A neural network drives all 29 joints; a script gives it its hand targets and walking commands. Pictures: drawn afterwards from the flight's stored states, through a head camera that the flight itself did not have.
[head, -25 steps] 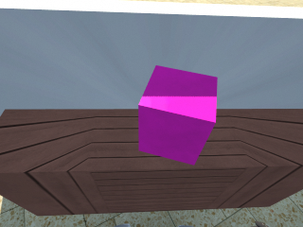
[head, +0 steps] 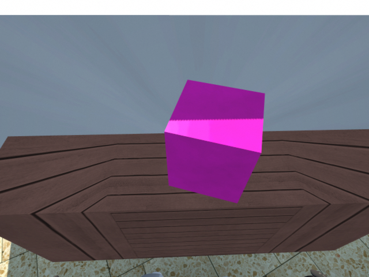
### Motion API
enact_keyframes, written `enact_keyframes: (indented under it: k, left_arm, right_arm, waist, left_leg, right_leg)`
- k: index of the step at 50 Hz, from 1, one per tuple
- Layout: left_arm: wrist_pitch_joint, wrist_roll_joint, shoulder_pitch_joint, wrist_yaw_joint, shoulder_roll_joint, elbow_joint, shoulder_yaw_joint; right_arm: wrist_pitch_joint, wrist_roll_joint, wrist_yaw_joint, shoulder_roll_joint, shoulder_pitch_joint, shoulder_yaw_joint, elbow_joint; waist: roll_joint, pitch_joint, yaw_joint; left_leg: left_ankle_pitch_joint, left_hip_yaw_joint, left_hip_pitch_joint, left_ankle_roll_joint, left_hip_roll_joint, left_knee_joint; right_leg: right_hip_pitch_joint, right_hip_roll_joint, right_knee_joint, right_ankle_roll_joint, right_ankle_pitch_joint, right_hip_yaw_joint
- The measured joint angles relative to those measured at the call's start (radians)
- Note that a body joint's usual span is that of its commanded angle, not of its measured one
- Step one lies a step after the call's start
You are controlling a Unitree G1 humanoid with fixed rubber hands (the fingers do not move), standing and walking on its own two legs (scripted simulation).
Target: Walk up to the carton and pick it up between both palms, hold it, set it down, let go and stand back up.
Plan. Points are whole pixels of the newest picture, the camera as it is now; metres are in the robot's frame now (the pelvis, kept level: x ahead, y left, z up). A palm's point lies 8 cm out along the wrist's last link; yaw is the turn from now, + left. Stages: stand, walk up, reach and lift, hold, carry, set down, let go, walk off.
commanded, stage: walk up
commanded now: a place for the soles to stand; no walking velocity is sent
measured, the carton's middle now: (213, 143) +0.47 -0.07 -0.02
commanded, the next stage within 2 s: none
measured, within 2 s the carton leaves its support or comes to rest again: neither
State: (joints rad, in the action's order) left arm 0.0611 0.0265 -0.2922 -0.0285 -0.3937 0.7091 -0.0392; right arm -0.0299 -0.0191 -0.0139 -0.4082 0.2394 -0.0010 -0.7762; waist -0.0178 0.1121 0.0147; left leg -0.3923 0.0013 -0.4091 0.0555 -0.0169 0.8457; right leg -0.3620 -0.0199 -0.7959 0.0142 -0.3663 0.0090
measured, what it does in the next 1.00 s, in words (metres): steps to the right: right foot, then left foot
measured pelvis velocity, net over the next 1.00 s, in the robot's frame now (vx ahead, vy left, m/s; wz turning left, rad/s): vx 0.02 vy -0.21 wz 0.00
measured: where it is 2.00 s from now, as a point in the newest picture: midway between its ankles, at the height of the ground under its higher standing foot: outside the picture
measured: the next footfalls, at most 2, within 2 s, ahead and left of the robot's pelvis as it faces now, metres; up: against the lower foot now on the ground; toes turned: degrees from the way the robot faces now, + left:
right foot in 0.48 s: +0.09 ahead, -0.22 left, +0.00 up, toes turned -1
left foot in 0.94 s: +0.12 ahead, -0.07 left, +0.00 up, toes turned +0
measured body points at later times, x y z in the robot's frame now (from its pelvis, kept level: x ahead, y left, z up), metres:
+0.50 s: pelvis +0.01 -0.12 -0.02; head +0.04 -0.10 +0.43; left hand +0.13 +0.20 -0.12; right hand +0.06 -0.45 -0.11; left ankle +0.04 +0.09 -0.70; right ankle +0.05 -0.22 -0.71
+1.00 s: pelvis +0.02 -0.21 +0.01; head +0.03 -0.20 +0.46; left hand +0.12 +0.11 -0.09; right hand +0.07 -0.54 -0.09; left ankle +0.08 -0.07 -0.70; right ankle +0.04 -0.24 -0.66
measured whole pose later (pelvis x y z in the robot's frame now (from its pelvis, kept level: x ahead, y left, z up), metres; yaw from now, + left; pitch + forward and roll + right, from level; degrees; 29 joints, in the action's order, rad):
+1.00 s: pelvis +0.02 -0.21 +0.01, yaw +0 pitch -7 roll +1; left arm 0.00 0.00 -0.27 -0.02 -0.39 0.71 -0.09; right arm 0.00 -0.02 0.05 -0.43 0.34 0.00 -0.78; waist 0.05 0.14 0.00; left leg -0.27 -0.01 -0.29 0.02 0.01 0.69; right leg -0.39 0.09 -1.01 0.15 -0.46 0.09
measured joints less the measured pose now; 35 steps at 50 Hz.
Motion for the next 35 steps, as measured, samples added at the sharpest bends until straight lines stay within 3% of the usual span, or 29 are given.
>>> enact_keyframes:
  k: [9, 15, 22, 25, 27, 29, 35]
  left_arm:
    - [-0.085, 0.014, 0.059, 0.034, 0.000, 0.000, -0.023]
    - [-0.110, 0.018, 0.088, 0.049, 0.000, 0.000, -0.060]
    - [-0.115, 0.022, 0.094, 0.076, 0.000, 0.000, -0.081]
    - [-0.112, 0.019, 0.091, 0.083, 0.000, 0.000, -0.086]
    - [-0.108, 0.017, 0.078, 0.084, 0.000, 0.000, -0.077]
    - [-0.108, 0.009, 0.053, 0.084, 0.000, 0.000, -0.071]
    - [-0.079, -0.010, -0.038, 0.058, 0.001, -0.001, -0.069]
  right_arm:
    - [-0.056, 0.000, 0.073, -0.002, 0.086, 0.000, 0.000]
    - [-0.057, 0.000, 0.095, -0.003, 0.140, 0.000, 0.000]
    - [-0.059, 0.000, 0.100, -0.007, 0.146, 0.000, 0.000]
    - [-0.053, 0.000, 0.098, -0.012, 0.130, 0.000, -0.001]
    - [-0.032, 0.000, 0.098, -0.006, 0.113, 0.000, -0.007]
    - [-0.029, 0.000, 0.099, -0.009, 0.097, 0.000, -0.006]
    - [-0.026, 0.000, 0.078, -0.026, 0.056, 0.000, -0.006]
  waist:
    - [0.014, 0.000, -0.001]
    - [0.052, 0.000, -0.006]
    - [0.088, 0.000, -0.011]
    - [0.081, 0.009, -0.010]
    - [0.071, 0.017, -0.010]
    - [0.076, 0.017, -0.002]
    - [0.059, 0.015, 0.016]
  left_leg:
    - [0.014, -0.025, 0.015, -0.016, 0.011, -0.037]
    - [0.007, -0.045, 0.035, -0.047, 0.038, -0.040]
    - [-0.035, -0.063, 0.021, -0.047, 0.087, 0.012]
    - [-0.077, -0.090, -0.016, -0.047, 0.111, 0.082]
    - [-0.137, -0.129, -0.059, -0.047, 0.090, 0.209]
    - [-0.146, -0.110, -0.103, -0.047, 0.049, 0.312]
    - [-0.002, -0.019, -0.154, -0.047, 0.017, 0.340]
  right_leg:
    - [-0.070, 0.001, -0.145, -0.006, -0.139, -0.001]
    - [-0.099, 0.000, -0.190, -0.007, -0.117, -0.001]
    - [-0.111, -0.001, -0.197, -0.007, -0.119, -0.002]
    - [-0.093, 0.012, -0.153, -0.025, -0.089, 0.010]
    - [-0.091, 0.031, -0.173, -0.063, -0.096, 0.043]
    - [-0.086, 0.031, -0.169, -0.087, -0.095, 0.052]
    - [-0.043, 0.048, -0.105, -0.101, -0.073, 0.058]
